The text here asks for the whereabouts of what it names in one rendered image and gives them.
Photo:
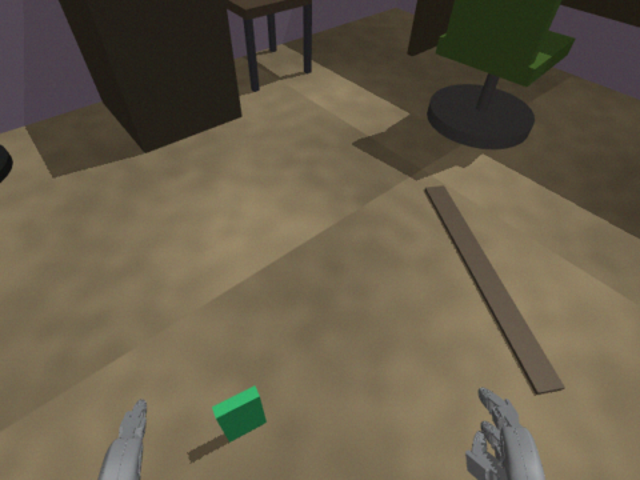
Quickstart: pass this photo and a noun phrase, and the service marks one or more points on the chair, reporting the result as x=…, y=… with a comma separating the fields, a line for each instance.
x=250, y=9

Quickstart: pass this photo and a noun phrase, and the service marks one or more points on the desk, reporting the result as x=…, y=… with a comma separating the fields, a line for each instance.
x=432, y=18

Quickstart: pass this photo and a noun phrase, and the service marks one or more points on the carton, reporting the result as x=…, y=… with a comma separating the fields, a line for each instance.
x=240, y=414

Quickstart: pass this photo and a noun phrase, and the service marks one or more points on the left robot hand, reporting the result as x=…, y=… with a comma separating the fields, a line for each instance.
x=123, y=458

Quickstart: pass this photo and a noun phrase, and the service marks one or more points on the right robot hand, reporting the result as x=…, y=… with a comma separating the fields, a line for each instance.
x=517, y=457

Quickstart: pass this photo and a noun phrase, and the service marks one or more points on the office chair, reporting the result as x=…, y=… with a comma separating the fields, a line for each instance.
x=509, y=39

